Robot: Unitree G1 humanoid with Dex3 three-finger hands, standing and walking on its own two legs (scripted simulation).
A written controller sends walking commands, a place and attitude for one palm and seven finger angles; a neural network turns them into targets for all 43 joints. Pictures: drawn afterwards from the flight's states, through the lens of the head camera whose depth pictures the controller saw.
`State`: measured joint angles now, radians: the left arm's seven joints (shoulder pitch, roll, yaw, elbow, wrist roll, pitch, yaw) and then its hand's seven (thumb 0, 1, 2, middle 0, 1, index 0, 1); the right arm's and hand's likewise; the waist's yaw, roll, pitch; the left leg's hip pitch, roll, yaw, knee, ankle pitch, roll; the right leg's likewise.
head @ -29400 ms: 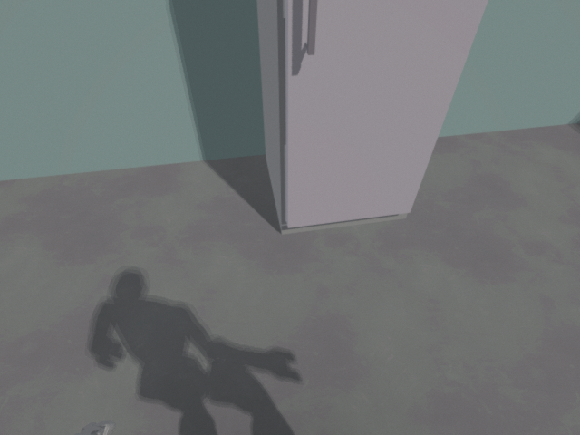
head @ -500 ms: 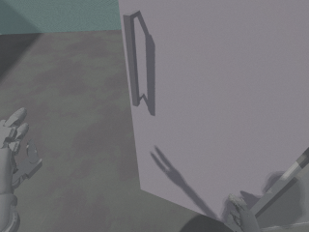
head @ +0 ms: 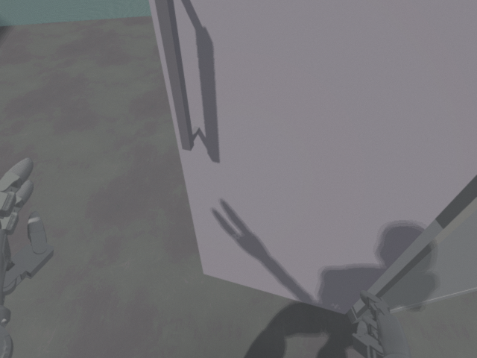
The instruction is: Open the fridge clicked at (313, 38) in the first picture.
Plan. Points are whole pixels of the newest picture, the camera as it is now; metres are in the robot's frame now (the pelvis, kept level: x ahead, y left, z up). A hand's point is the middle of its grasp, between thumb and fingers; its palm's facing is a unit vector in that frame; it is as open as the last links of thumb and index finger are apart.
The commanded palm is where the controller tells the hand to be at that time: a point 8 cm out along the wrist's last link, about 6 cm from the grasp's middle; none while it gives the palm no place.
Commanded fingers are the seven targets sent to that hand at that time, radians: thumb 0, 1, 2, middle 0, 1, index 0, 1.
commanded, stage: step back with the hand held close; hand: left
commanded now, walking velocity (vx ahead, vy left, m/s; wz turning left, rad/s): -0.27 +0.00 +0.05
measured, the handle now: (183, 79) +0.49 +0.14 +0.22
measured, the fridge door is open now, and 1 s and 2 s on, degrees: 61 61 61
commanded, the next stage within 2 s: stop stepping back and stand still in 1.08 s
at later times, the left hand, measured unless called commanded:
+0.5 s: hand out of the picture +0.11 +0.29 +0.16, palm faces +0.50 -0.76 -0.42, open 7.4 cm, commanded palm +0.05 +0.32 +0.18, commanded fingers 0.00 0.90 0.90 -0.20 -0.30 -0.20 -0.30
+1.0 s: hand out of the picture +0.08 +0.28 +0.16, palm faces +0.37 -0.85 -0.38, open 7.4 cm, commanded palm +0.01 +0.33 +0.18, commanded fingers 0.00 0.90 0.90 -0.20 -0.30 -0.20 -0.30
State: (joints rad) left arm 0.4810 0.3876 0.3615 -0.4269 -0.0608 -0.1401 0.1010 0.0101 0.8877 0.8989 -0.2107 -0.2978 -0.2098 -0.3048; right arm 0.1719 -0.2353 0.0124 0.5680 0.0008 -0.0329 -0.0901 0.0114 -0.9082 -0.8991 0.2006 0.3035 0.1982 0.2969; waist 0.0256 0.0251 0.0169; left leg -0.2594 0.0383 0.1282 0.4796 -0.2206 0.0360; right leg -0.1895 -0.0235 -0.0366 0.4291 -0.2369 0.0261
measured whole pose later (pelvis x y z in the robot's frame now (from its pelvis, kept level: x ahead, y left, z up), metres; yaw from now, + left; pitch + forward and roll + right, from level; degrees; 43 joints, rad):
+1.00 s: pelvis -0.14 +0.03 -0.01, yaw -2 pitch +1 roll -2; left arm 0.42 0.43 0.38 -0.47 -0.04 -0.24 0.12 0.01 0.88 0.90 -0.21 -0.30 -0.21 -0.31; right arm 0.16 -0.18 0.02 0.63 0.00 -0.09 -0.08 0.01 -0.91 -0.90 0.20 0.30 0.20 0.30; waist 0.02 -0.05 0.00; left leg -0.42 -0.01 0.07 0.52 -0.13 0.07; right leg -0.23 0.03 0.04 0.56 -0.32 0.02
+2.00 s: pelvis -0.26 +0.08 -0.01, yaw +0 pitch -2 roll +0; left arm 0.47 0.40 0.42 -0.45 -0.03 -0.20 0.15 0.01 0.89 0.90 -0.21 -0.30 -0.21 -0.30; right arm 0.26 -0.18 0.01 0.65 -0.02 -0.14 -0.09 0.01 -0.91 -0.90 0.20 0.30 0.20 0.30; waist -0.02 -0.06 -0.01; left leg -0.32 0.01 0.06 0.59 -0.23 0.02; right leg -0.21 0.02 -0.03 0.61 -0.37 -0.01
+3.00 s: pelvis -0.28 +0.10 +0.00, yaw +1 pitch -1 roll -2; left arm 0.37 0.22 0.02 1.16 0.01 0.02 0.02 0.00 0.92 0.90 -0.20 -0.30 -0.20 -0.30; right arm 0.31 -0.16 -0.02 1.11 -0.01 0.03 -0.03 0.01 -0.91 -0.90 0.20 0.30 0.20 0.30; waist 0.00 0.02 0.06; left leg -0.31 -0.01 0.04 0.45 -0.12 0.05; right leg -0.18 0.00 -0.05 0.44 -0.24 -0.01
